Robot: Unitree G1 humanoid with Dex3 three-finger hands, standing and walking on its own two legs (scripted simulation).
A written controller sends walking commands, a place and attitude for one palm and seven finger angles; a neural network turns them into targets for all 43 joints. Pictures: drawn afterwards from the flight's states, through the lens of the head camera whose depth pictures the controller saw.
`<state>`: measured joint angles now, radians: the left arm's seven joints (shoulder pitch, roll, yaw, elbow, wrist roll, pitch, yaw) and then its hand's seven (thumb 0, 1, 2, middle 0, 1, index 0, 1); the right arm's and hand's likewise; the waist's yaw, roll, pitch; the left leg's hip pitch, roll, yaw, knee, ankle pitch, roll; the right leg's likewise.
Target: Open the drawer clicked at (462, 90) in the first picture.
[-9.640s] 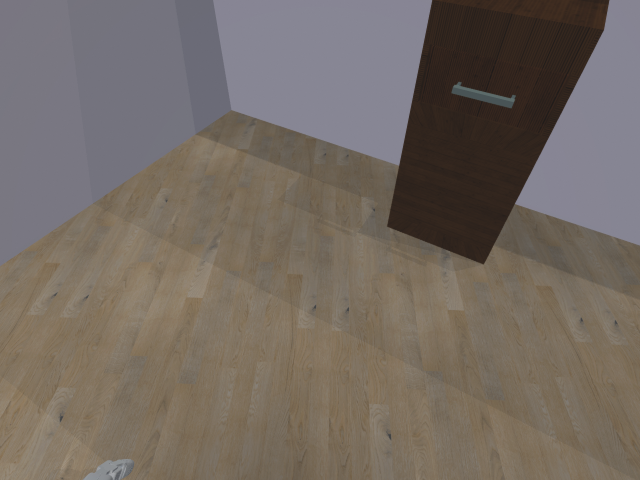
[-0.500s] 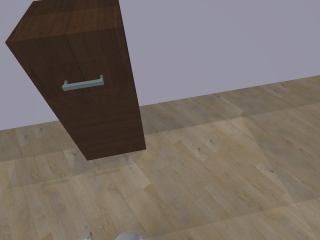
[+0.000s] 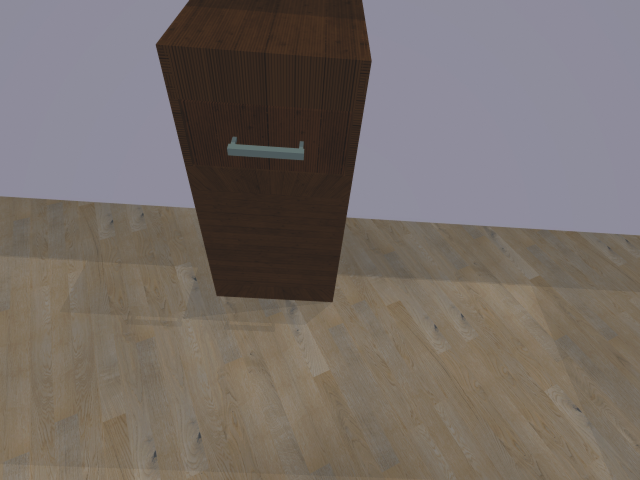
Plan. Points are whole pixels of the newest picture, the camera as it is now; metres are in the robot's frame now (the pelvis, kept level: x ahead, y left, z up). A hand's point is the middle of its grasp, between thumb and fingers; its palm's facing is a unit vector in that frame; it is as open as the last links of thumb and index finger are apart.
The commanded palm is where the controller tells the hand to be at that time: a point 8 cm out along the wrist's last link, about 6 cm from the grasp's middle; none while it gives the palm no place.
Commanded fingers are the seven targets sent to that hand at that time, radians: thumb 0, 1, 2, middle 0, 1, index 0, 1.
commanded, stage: take the last steps up to it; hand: left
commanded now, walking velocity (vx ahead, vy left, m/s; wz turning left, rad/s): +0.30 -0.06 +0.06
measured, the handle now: (267, 147) +0.82 +0.18 -0.07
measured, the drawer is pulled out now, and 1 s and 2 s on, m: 0.00 0.00 0.00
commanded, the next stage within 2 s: come to a stop and stand still in 1.08 s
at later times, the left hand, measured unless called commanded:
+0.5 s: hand out of the picture -0.03 +0.09 -0.16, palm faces +0.15 -0.97 -0.19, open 7.3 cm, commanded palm none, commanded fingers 0.00 0.90 0.90 -0.20 -0.30 -0.20 -0.30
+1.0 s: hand (209, 414) +0.24 +0.19 -0.17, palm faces +0.12 -0.97 -0.19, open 7.3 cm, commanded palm none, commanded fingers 0.00 0.90 0.90 -0.20 -0.30 -0.20 -0.30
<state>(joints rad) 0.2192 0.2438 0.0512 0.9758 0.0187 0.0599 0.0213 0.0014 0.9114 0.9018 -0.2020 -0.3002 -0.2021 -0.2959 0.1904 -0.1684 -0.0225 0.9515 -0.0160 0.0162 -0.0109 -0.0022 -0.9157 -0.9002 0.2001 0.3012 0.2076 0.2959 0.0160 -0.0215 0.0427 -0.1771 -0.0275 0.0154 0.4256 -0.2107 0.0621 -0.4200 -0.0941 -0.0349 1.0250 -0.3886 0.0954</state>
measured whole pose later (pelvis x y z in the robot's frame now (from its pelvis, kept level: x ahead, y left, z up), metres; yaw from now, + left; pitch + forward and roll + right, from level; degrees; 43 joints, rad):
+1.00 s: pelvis +0.22 +0.00 +0.00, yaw +2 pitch -2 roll +2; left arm 0.26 0.17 0.07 1.04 0.03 -0.01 0.00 0.00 0.92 0.90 -0.20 -0.30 -0.20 -0.30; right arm 0.23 -0.16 -0.06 1.02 -0.02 -0.07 -0.02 -0.04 -0.96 -0.90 0.20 0.30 0.21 0.30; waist 0.01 -0.03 0.01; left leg -0.14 0.03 0.16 0.42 -0.25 0.01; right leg -0.51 -0.13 -0.08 0.96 -0.28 0.02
